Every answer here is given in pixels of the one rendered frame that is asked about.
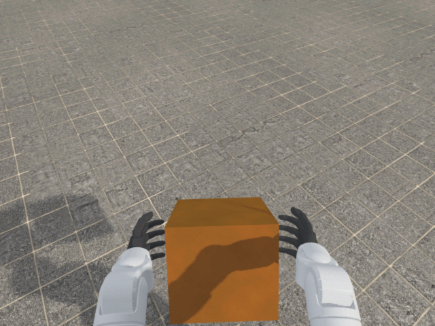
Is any robot left forearm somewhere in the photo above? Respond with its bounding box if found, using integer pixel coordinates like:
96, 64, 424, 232
93, 247, 154, 326

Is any carton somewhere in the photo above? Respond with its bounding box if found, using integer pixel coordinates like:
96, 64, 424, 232
164, 197, 279, 324

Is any left robot hand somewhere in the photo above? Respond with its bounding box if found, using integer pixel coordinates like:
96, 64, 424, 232
127, 212, 165, 260

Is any robot right forearm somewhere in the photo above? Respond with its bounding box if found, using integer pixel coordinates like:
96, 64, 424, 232
295, 242, 362, 326

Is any right robot hand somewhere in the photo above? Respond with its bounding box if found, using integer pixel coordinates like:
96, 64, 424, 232
278, 207, 318, 258

